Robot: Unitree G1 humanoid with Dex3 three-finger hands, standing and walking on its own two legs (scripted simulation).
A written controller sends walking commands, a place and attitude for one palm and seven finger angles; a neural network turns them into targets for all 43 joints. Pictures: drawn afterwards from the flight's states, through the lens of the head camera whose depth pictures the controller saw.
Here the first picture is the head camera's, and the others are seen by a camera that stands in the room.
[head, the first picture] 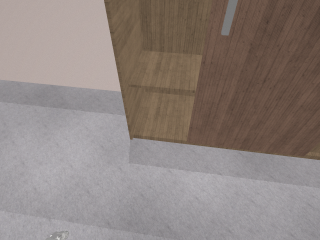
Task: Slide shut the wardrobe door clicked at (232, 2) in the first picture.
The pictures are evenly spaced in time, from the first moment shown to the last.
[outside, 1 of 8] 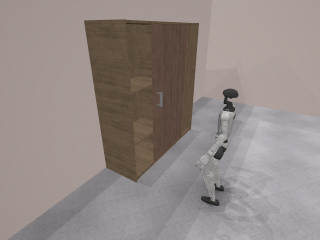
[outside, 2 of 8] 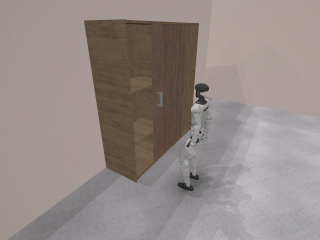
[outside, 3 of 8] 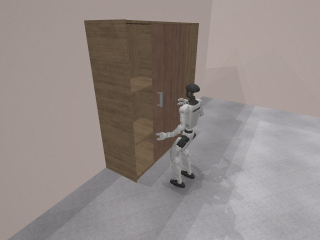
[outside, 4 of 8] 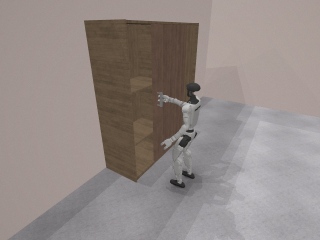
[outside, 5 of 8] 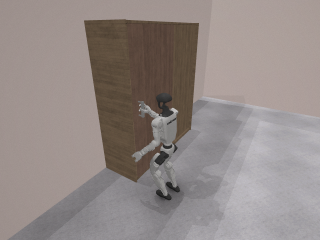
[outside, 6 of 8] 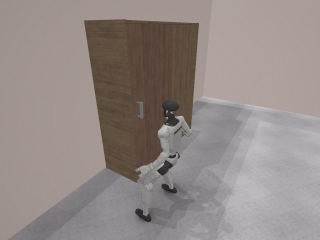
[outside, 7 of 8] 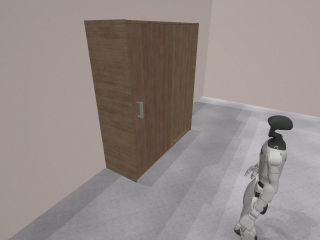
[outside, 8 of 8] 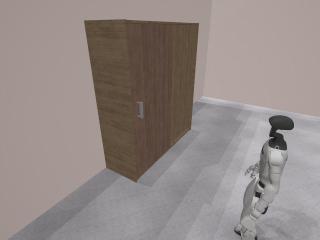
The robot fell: no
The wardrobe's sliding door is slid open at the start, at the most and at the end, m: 0.42 0.42 0.02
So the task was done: yes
